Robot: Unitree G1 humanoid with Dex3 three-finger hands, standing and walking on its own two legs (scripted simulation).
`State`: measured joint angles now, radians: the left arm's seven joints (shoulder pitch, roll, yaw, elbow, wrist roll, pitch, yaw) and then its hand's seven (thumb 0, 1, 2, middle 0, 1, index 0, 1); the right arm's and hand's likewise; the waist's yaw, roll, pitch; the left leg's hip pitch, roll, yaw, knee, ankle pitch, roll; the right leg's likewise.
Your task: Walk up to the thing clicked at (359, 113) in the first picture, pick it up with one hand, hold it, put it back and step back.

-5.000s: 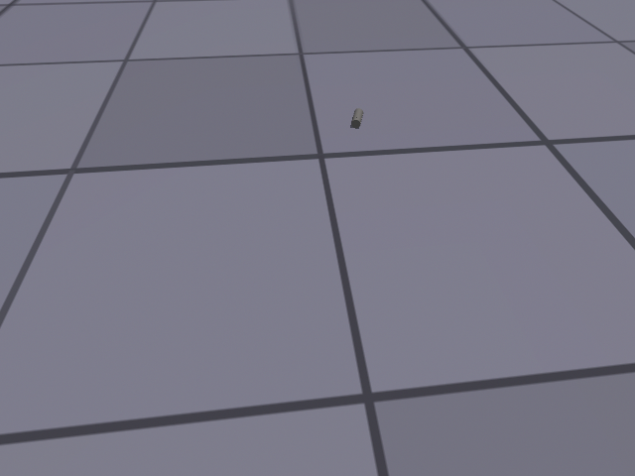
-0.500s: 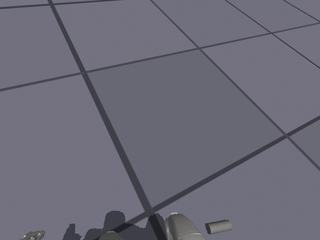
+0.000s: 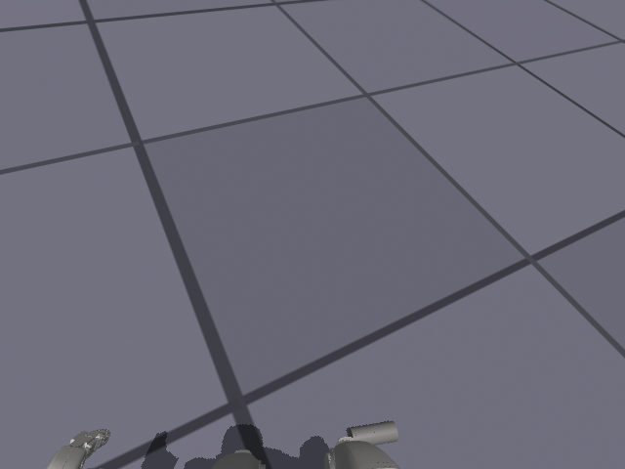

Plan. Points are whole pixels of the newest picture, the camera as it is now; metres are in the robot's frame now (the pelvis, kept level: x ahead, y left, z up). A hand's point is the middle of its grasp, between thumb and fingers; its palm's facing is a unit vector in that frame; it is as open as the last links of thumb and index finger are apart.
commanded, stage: walk up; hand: left
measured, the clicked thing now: (373, 434) +0.30 -0.24 -0.71
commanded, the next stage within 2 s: none
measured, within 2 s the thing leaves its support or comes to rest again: neither
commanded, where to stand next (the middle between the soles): -0.06 -0.48 m, yaw +7 degrees
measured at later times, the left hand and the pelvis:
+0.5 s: hand out of the picture +0.02 +0.05 -0.15, palm faces -0.09 -0.94 -0.32, open 7.4 cm; pelvis -0.07 -0.21 +0.00, yaw +0 degrees
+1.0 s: hand out of the picture -0.06 -0.14 -0.17, palm faces -0.05 -0.92 -0.39, open 7.4 cm; pelvis -0.16 -0.44 -0.03, yaw +1 degrees
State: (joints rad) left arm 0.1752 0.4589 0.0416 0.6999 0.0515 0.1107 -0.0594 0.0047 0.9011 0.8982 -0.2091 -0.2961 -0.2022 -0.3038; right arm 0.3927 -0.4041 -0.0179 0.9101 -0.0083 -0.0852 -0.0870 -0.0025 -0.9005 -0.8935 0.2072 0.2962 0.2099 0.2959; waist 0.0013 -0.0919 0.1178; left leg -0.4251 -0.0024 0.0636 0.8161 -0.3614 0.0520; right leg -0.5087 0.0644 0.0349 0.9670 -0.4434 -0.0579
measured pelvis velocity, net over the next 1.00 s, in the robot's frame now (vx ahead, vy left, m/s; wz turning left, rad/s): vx -0.16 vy -0.44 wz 0.02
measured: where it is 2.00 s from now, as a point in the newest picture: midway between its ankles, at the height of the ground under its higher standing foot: outside the picture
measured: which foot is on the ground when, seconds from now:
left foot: down 0.00-0.32, up 0.34-0.54, down 0.56-0.94, up 0.96-1.00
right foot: up 0.00-0.30, down 0.32-0.56, up 0.58-0.92, down 0.94-1.00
